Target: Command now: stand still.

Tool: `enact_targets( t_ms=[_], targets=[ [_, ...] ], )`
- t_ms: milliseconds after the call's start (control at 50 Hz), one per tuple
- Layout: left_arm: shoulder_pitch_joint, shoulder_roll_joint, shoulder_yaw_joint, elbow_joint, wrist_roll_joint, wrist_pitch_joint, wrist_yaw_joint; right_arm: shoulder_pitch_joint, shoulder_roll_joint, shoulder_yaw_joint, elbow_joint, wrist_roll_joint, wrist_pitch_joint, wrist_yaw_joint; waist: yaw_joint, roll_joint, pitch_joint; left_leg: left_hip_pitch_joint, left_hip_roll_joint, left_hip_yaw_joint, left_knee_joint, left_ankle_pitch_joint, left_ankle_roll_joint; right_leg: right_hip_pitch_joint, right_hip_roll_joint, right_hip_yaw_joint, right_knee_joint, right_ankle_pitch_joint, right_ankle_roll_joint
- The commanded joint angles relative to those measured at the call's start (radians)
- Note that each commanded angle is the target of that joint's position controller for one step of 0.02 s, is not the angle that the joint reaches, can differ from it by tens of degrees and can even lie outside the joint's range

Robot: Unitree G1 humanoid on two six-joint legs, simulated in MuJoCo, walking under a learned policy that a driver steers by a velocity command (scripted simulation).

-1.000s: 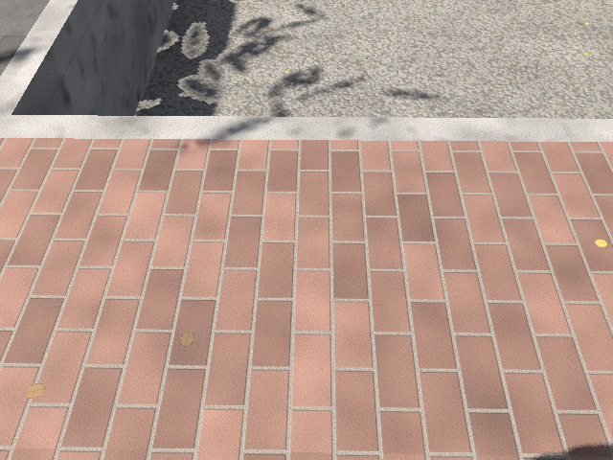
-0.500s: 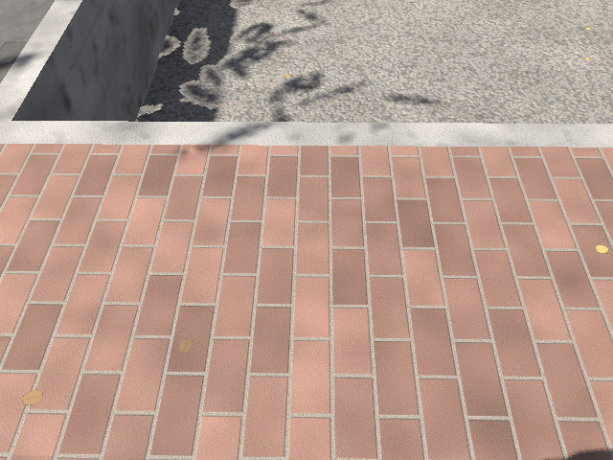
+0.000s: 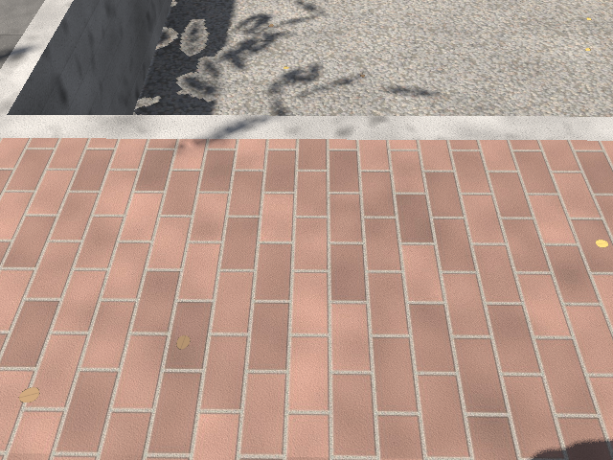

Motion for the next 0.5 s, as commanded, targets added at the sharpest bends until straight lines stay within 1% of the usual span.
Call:
enact_targets(
  t_ms=[20, 500],
  targets=[
    [0.114, 0.063, 0.008, 0.006, 0.0, -0.001, 0.002, 0.093, -0.06, -0.007, 0.003, 0.0, 0.0, -0.001, -0.001, -0.007, 0.063, 0.035, 0.091, -0.08, -0.033, 0.244, 0.032, -0.1, -0.136, 0.09, -0.058, 0.366, -0.007],
    [0.125, 0.057, 0.005, 0.003, 0.0, -0.003, -0.002, 0.109, -0.055, -0.002, 0.011, 0.0, 0.003, 0.002, -0.002, -0.006, 0.076, 0.02, 0.093, -0.081, -0.047, 0.191, 0.023, -0.122, -0.135, 0.096, -0.079, 0.301, -0.01]
  ],
)
Keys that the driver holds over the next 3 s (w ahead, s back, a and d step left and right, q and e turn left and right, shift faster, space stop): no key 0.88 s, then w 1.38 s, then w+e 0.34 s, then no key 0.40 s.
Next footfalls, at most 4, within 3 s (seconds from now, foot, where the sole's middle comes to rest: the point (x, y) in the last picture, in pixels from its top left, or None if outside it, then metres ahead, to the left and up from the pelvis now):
1.26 left None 0.18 0.14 -0.78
1.78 right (331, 453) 0.53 -0.01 -0.78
2.36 left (256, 328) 0.84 0.16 -0.78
2.86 right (331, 265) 1.04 -0.03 -0.78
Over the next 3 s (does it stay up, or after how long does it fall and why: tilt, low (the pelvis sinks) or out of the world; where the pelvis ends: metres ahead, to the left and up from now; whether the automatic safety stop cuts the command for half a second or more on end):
stays up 0.93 0.05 -0.01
